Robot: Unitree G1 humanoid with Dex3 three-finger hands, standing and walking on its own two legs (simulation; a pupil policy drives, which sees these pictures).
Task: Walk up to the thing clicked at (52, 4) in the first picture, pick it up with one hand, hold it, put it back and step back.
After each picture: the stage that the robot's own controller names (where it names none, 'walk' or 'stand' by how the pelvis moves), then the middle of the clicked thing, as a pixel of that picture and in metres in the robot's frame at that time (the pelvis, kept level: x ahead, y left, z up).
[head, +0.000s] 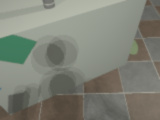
stand; out of the picture +0.95 +0.23 +0.10
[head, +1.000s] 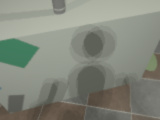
rise first; out of the picture +0.86 +0.20 +0.12
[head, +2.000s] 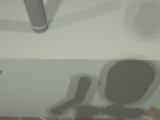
rise first; (33, 3) +0.60 +0.26 +0.13
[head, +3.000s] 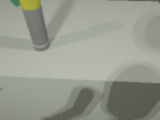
stand; (35, 23) +0.56 +0.23 +0.12
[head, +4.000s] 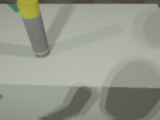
stand; (35, 30) +0.55 +0.21 +0.10
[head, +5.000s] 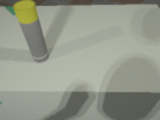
stand; (34, 35) +0.52 +0.21 +0.10
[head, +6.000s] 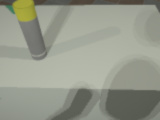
stand; (32, 33) +0.54 +0.23 +0.10
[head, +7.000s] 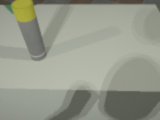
stand; (31, 33) +0.53 +0.23 +0.10
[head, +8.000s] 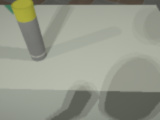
rise first; (31, 33) +0.53 +0.23 +0.10
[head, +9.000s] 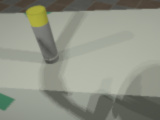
rise first; (44, 37) +0.53 +0.22 +0.10
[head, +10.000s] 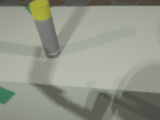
go down; (47, 32) +0.55 +0.22 +0.10
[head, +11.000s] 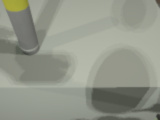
go down; (23, 24) +0.53 +0.20 +0.11
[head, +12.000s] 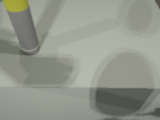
approach; (23, 25) +0.53 +0.21 +0.12
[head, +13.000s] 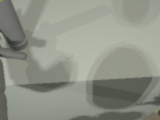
close in; (6, 18) +0.53 +0.23 +0.14
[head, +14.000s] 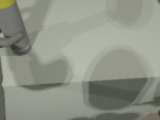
lift; (11, 22) +0.50 +0.21 +0.15
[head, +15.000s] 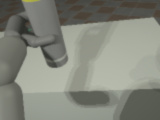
lift; (46, 25) +0.34 +0.10 +0.32
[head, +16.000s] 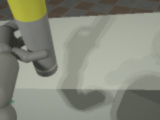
hold; (38, 38) +0.33 +0.14 +0.27
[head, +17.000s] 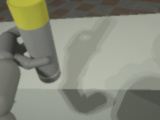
hold; (40, 45) +0.31 +0.13 +0.26
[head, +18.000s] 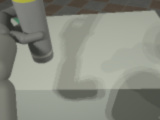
crouch; (34, 23) +0.39 +0.14 +0.28
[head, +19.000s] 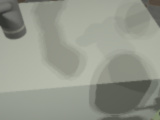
lower; out of the picture +0.49 +0.19 +0.28
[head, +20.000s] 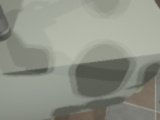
lower; out of the picture +0.54 +0.21 +0.17
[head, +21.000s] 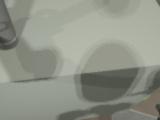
lower; out of the picture +0.51 +0.21 +0.16
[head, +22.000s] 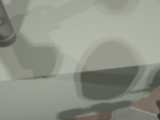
lower; out of the picture +0.52 +0.21 +0.16
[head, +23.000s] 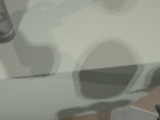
lower; out of the picture +0.53 +0.21 +0.16
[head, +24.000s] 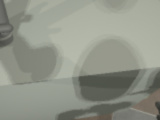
open; out of the picture +0.53 +0.21 +0.16
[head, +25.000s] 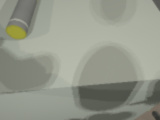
sink last; (24, 10) +0.66 +0.18 +0.06
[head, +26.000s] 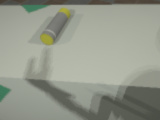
sink last; (56, 25) +0.72 +0.21 +0.04
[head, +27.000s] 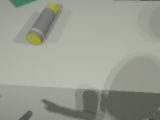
stand; (43, 22) +0.69 +0.23 +0.02
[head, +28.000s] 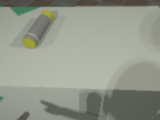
stand; (39, 27) +0.70 +0.27 +0.01
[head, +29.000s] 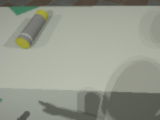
stand; (33, 27) +0.70 +0.30 +0.01
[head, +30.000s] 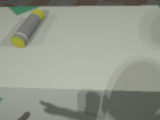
stand; (29, 27) +0.71 +0.32 +0.01
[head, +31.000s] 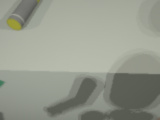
walk; (25, 8) +0.76 +0.32 +0.02
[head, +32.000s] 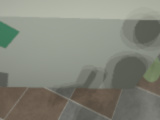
walk; out of the picture +1.03 +0.31 +0.03
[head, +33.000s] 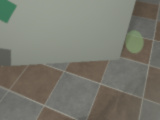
walk; out of the picture +1.34 +0.51 +0.04
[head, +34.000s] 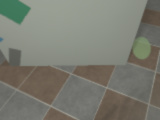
stand; out of the picture +1.39 +0.42 +0.03
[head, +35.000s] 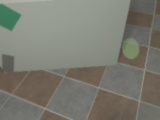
stand; out of the picture +1.42 +0.51 +0.01
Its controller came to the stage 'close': yes
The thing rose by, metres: 0.22
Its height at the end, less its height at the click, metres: -0.09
